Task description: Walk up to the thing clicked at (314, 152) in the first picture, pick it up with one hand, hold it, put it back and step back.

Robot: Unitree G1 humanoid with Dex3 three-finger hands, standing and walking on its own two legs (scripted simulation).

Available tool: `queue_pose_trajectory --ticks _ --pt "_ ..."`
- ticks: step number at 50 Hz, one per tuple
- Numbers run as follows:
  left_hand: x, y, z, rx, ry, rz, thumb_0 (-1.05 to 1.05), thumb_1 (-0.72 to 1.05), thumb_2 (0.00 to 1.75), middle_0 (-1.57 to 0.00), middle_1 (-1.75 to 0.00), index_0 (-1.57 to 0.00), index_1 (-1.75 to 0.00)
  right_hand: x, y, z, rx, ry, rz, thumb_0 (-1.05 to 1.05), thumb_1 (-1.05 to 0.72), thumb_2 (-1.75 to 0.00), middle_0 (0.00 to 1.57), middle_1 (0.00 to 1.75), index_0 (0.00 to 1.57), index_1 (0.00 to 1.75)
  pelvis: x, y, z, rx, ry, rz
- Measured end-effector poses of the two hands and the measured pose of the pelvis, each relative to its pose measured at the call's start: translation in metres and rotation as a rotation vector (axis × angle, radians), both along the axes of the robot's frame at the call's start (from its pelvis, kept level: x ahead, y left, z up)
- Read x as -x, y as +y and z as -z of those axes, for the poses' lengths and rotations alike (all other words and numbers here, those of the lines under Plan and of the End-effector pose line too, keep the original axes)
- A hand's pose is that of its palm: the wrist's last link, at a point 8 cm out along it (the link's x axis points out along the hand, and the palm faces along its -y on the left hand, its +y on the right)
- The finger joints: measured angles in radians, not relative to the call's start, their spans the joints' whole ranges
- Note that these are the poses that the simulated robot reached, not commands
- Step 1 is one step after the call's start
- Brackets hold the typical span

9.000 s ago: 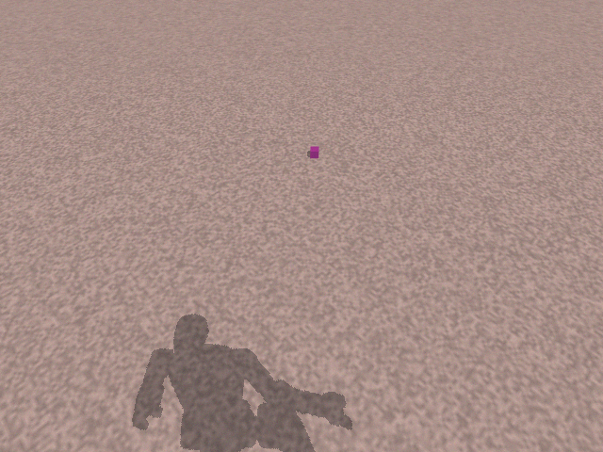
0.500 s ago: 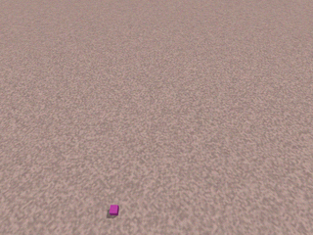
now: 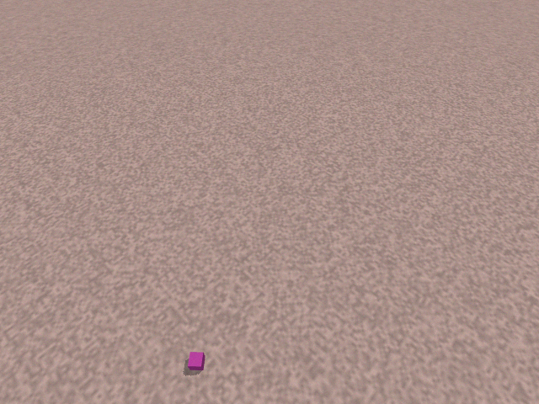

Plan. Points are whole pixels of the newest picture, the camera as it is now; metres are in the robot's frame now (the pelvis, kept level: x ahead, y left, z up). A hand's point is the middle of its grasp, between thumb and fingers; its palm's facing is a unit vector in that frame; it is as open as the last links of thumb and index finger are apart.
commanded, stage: stand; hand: left
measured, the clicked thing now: (196, 361) +0.41 +0.27 -0.76
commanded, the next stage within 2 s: walk up in 0.38 s
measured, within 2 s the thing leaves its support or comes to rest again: neither
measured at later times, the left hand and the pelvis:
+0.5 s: hand out of the picture +0.07 +0.26 -0.16, palm faces +0.00 -0.93 -0.37, open 7.3 cm; pelvis -0.02 +0.00 -0.01, yaw +0 degrees
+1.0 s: hand out of the picture +0.00 +0.33 -0.18, palm faces -0.08 -0.94 -0.34, open 7.3 cm; pelvis -0.12 +0.08 -0.01, yaw -2 degrees
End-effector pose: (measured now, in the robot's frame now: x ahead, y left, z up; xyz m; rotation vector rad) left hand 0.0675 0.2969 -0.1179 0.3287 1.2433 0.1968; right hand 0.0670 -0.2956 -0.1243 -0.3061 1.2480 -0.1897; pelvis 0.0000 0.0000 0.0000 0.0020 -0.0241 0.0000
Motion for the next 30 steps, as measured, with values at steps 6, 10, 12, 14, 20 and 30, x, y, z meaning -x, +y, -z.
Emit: queue_pose_trajectory --ticks 6,10,12,14,20,30 --pt "-0.003 0.0 0.0 0.002 -0.006 -0.002 0.01 0.91 0.89 -0.21 -0.3 -0.2 -0.3 -0.002 0.0 -0.001 0.003 -0.005 -0.001 0.01 -0.9 -0.9 0.2 0.3 0.2 0.3 -0.001 0.0 0.0 0.0 -0.003 0.0" --pt "-0.004 0.0 0.0 0.002 -0.01 0.0 0.01 0.91 0.89 -0.21 -0.3 -0.2 -0.3 -0.003 0.0 -0.001 0.003 -0.011 -0.002 0.01 -0.9 -0.9 0.2 0.3 0.2 0.3 -0.001 0.001 0.0 -0.001 -0.004 0.001" --pt "-0.004 0.0 -0.001 0.001 -0.011 0.001 0.01 0.91 0.89 -0.21 -0.3 -0.2 -0.3 -0.003 0.0 -0.001 0.003 -0.014 -0.001 0.01 -0.9 -0.9 0.2 0.3 0.2 0.3 -0.001 0.001 0.0 -0.001 -0.005 0.001" --pt "-0.004 0.0 -0.001 0.0 -0.012 0.001 0.01 0.91 0.89 -0.21 -0.3 -0.2 -0.3 -0.003 0.001 -0.001 0.003 -0.015 -0.002 0.01 -0.9 -0.9 0.2 0.3 0.2 0.3 -0.001 0.001 0.0 -0.001 -0.006 0.001" --pt "-0.002 0.001 -0.001 -0.002 -0.015 -0.005 0.01 0.91 0.89 -0.21 -0.3 -0.2 -0.3 -0.001 0.0 -0.001 0.002 -0.013 -0.001 0.01 -0.9 -0.9 0.2 0.3 0.2 0.3 0.002 0.001 0.0 0.0 -0.005 0.002" --pt "0.012 0.027 0.009 -0.035 -0.023 0.002 0.01 0.91 0.89 -0.21 -0.3 -0.21 -0.3 0.022 -0.003 0.004 0.059 0.01 0.004 0.01 -0.9 -0.9 0.2 0.3 0.2 0.3 0.046 0.017 0.013 -0.002 0.002 0.01"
